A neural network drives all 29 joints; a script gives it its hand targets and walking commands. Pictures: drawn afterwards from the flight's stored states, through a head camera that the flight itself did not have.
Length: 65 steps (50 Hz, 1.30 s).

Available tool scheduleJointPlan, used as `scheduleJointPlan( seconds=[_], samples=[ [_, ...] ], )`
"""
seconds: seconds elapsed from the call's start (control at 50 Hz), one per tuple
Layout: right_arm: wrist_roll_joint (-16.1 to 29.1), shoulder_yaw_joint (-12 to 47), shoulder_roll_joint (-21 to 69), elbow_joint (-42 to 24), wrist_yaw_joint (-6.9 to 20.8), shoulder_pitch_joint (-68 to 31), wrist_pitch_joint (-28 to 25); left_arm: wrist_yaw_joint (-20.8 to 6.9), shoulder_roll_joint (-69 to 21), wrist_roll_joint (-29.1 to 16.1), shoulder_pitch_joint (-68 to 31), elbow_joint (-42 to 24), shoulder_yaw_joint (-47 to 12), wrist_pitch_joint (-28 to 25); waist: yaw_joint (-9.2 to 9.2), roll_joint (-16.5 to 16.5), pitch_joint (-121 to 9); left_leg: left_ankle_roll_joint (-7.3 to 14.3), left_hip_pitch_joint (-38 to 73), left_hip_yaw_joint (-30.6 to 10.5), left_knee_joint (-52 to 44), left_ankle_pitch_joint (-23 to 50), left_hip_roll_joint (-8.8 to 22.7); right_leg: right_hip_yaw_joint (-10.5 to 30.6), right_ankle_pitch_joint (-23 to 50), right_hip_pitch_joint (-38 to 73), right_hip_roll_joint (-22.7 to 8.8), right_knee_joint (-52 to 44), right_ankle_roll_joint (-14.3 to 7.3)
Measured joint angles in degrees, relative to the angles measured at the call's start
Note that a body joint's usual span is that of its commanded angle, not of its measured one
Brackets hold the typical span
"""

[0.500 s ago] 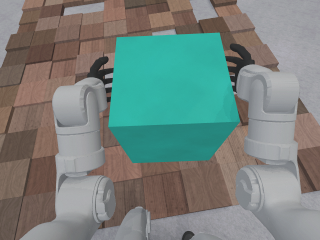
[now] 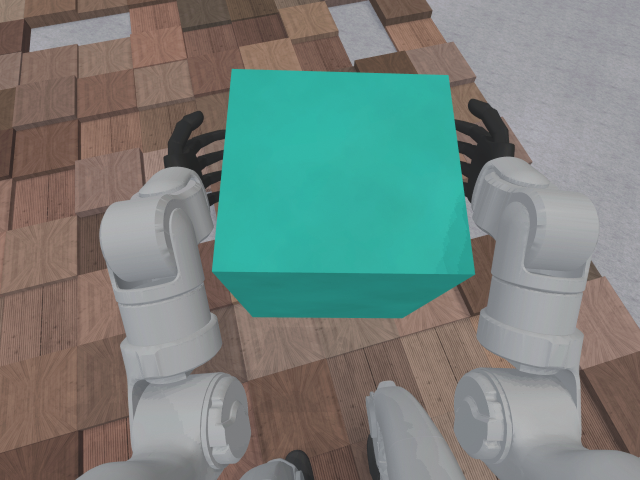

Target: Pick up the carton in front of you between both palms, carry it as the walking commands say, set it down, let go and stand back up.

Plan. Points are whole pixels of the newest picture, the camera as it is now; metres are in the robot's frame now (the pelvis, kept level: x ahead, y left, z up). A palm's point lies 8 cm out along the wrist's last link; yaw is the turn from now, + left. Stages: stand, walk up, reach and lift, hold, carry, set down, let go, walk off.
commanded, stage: carry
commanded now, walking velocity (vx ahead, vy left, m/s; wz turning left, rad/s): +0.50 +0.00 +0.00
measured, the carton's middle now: (333, 217) +0.39 -0.03 +0.05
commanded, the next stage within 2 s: none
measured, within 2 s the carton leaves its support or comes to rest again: neither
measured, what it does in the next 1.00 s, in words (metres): climbs: right foot, then left foot 0.04 m higher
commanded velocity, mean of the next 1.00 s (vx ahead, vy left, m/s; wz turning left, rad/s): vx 0.50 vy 0.00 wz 0.00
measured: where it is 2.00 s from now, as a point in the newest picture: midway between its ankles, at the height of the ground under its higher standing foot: (287, 123)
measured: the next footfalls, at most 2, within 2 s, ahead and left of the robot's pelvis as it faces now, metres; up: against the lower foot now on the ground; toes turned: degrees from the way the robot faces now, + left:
right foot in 0.16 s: +0.30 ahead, -0.11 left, +0.00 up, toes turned -5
left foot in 0.62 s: +0.60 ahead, +0.06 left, +0.03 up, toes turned +5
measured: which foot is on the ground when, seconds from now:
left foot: down 0.00-0.18, up 0.20-0.60, down 0.62-1.00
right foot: up 0.00-0.14, down 0.16-0.68, up 0.70-0.98, down 1.00-1.00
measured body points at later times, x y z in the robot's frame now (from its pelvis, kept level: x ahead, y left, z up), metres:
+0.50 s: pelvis +0.33 -0.05 +0.00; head +0.37 -0.07 +0.45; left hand +0.70 +0.11 +0.12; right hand +0.72 -0.19 +0.12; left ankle +0.42 +0.09 -0.66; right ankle +0.26 -0.10 -0.74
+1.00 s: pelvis +0.63 -0.06 +0.02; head +0.65 -0.07 +0.47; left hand +1.00 +0.06 +0.15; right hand +0.99 -0.24 +0.15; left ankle +0.56 +0.05 -0.71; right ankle +0.71 -0.17 -0.71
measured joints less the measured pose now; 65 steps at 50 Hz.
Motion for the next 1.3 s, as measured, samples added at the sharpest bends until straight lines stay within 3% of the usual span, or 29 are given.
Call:
scheduleJointPlan(
  seconds=[0.06,0.14,0.16,0.2,0.26,0.32,0.48,0.56,0.62,0.64,0.66,0.7,0.74,0.76,0.8,0.86,0.92,0.98,1.0,1.06,1.1,1.14,1.2,1.22,1.3],
  samples=[
    [0.7,-0.2,-0.3,-1.0,-0.1,-0.3,0.1,-0.1,-0.2,0.4,0.3,-1.6,-0.5,0.0,0.03,-0.3,-1.9,-1.2,4.6,-0.8,-1.8,-2.7,0.6,-1.4,7.5,-0.1,-0.7,-15.6,0.5],
    [0.6,0.3,-1.7,3.4,0.2,-2.3,0.8,-0.3,1.0,0.9,-0.4,1.5,-1.3,0.7,1.55,-1.2,-5.8,-4.0,10.0,-1.2,1.6,-9.0,1.1,-5.5,22.3,7.7,0.6,-35.7,0.5],
    [0.4,0.5,-2.3,5.1,0.4,-2.8,1.1,-0.3,1.3,1.0,-1.0,3.3,-1.7,1.0,2.31,-1.8,-6.9,-5.0,10.2,-1.2,6.0,-10.5,1.1,-6.8,22.4,11.2,0.6,-39.2,0.1],
    [0.4,1.2,-4.2,9.1,0.9,-4.4,1.7,-0.3,1.8,1.4,-1.9,6.7,-2.2,1.1,4.48,0.0,-8.3,-5.2,6.2,-3.5,20.3,-10.8,2.1,-7.8,13.1,13.1,1.9,-36.6,-0.2],
    [-0.1,1.4,-5.2,13.6,1.1,-4.8,3.1,-0.3,2.7,0.8,-2.5,12.2,-3.3,1.9,6.43,-0.1,-8.4,-4.3,-3.4,-6.6,40.8,-9.4,-0.2,-7.7,11.1,14.8,2.1,-33.7,-3.5],
    [-1.4,1.5,-4.4,15.1,1.1,-4.5,4.9,-0.3,3.2,-0.3,-1.7,14.3,-3.2,3.0,7.51,-0.3,-8.2,-3.7,-11.9,-6.3,45.0,-5.4,0.2,-7.2,8.3,18.5,2.3,-36.3,-3.6],
    [-3.4,1.0,-2.4,15.7,1.1,-1.9,3.0,-0.3,1.9,-0.4,0.4,16.9,-1.1,-0.2,7.82,-0.5,-9.5,-4.4,-24.4,-4.7,32.2,2.2,2.5,-5.6,3.8,28.4,2.3,-43.0,-3.0],
    [-3.3,1.5,-2.1,16.8,1.3,1.4,1.0,-0.6,1.2,0.2,3.3,18.3,-2.1,-2.4,7.30,0.0,-11.0,-4.1,-22.9,-2.3,19.4,8.5,2.2,-4.8,-0.1,34.7,2.5,-45.2,-2.0],
    [-2.7,2.3,-2.2,16.1,1.3,2.9,-0.4,-0.6,1.4,-0.1,4.8,17.4,-3.3,-3.4,5.90,-0.4,-11.0,-2.7,-18.1,0.4,8.9,10.5,0.3,-4.7,-4.1,39.1,2.1,-44.3,-0.4],
    [-2.7,2.8,-1.8,15.8,1.3,3.4,-1.3,-0.6,2.0,-0.4,5.2,16.7,-3.6,-3.7,4.82,-2.5,-10.3,-1.8,-16.3,1.2,8.5,6.2,-1.4,-4.7,-5.4,39.0,0.4,-41.0,0.0],
    [-2.6,3.4,-1.4,15.8,1.1,3.3,-2.0,-0.6,2.6,-0.8,5.5,15.8,-3.4,-3.7,4.15,-4.2,-9.4,-0.9,-14.5,1.9,8.0,1.8,-2.5,-4.5,-1.1,37.0,-1.2,-34.5,0.5],
    [-2.3,4.7,-1.0,15.8,0.6,2.2,-2.9,-0.7,3.7,-1.8,6.1,13.3,-2.6,-3.6,1.98,-3.0,-7.9,1.8,-12.7,1.2,7.6,-5.1,-2.2,-2.0,-0.7,28.6,0.0,-14.7,1.9],
    [-1.7,5.2,-0.8,13.7,-0.2,2.7,-3.2,-0.6,3.7,-2.0,5.7,11.8,-2.3,-3.7,-0.18,-1.9,-6.1,1.8,-11.3,0.2,6.4,-1.6,-1.8,-0.1,-2.4,20.7,1.7,-1.0,1.9],
    [-1.3,5.1,-0.7,12.6,-0.4,3.4,-3.3,-0.6,3.2,-1.7,5.6,11.1,-2.0,-3.7,-0.53,-1.7,-5.6,1.4,-9.9,0.0,5.0,-0.1,-1.6,0.6,-2.2,17.5,2.0,1.2,1.9],
    [-0.4,4.7,-0.7,11.1,-0.6,5.0,-3.6,-0.6,1.9,-0.6,6.0,9.9,-1.6,-3.6,-1.06,-1.2,-5.4,0.6,-6.9,-0.5,1.9,0.7,-1.0,0.8,-1.8,12.8,1.5,-1.7,2.0],
    [0.7,4.1,-0.9,9.4,-0.6,6.2,-3.7,-0.7,0.3,0.6,7.0,8.1,-1.6,-3.7,-1.39,-0.5,-5.9,-0.3,-2.7,-1.2,-1.2,0.2,0.0,0.3,-0.5,9.2,0.4,-14.3,2.7],
    [1.4,3.9,-1.1,8.7,-0.6,5.8,-4.0,-0.7,-0.1,1.0,7.8,6.4,-2.0,-4.2,-1.07,-0.6,-7.3,-1.5,1.3,-1.4,-2.1,-2.4,0.5,-0.5,7.2,9.2,-0.6,-27.1,3.3],
    [0.8,4.7,-1.6,12.3,0.0,5.2,-4.5,-1.1,0.3,1.8,8.5,8.3,-2.6,-4.5,-0.24,-0.8,-11.2,-3.0,4.7,-1.6,-0.3,-7.4,0.5,-1.9,16.0,12.4,-1.2,-37.3,3.4],
    [0.3,5.2,-1.9,14.3,0.3,5.2,-4.6,-1.3,0.5,2.1,8.8,9.9,-2.7,-4.5,0.16,-0.6,-12.6,-3.6,5.6,-1.8,1.1,-8.8,0.8,-2.7,15.8,14.3,-1.1,-39.1,1.6],
    [0.6,6.0,-3.6,18.8,1.9,5.3,-3.4,-1.4,0.5,2.5,8.8,15.2,-3.7,-4.3,0.96,2.3,-15.1,-4.8,5.5,-3.8,9.0,-5.7,3.6,-3.7,3.7,21.4,1.9,-42.0,-7.5],
    [1.3,6.6,-5.2,19.3,2.0,4.9,-2.1,-1.4,0.9,2.4,7.1,17.4,-4.9,-3.6,1.27,0.3,-16.5,-5.4,1.9,-3.6,18.2,-8.5,2.2,0.4,-5.9,24.5,2.3,-43.2,-15.1],
    [2.5,6.9,-7.2,19.8,2.0,2.6,-0.8,-1.0,1.1,1.7,5.8,17.5,-5.6,-3.0,2.44,-0.5,-16.3,-5.9,-3.1,-3.3,25.3,-12.2,0.5,4.2,-14.0,26.5,2.1,-44.2,-15.5],
    [2.5,6.6,-7.4,21.9,1.3,-2.2,0.5,-0.2,1.8,0.4,5.3,15.8,-5.1,-1.9,7.55,1.5,-13.6,-7.4,-6.9,-2.8,20.4,-10.6,-0.9,4.7,-10.1,27.6,2.3,-45.6,-13.9],
    [1.8,6.3,-6.7,21.8,1.3,-2.7,0.8,-0.1,2.2,-0.1,5.2,15.3,-4.6,-1.4,8.50,1.7,-12.9,-8.0,-7.6,-2.7,17.3,-8.8,-1.4,4.8,-9.0,28.5,2.3,-46.1,-13.6],
    [-1.4,4.5,-3.1,16.4,0.9,-1.6,2.4,0.0,3.0,-2.0,4.4,13.4,-2.4,-0.8,8.80,1.5,-10.8,-7.9,-6.8,-0.9,4.0,2.5,-1.8,3.3,-10.2,33.7,2.9,-45.4,-13.2]
  ],
)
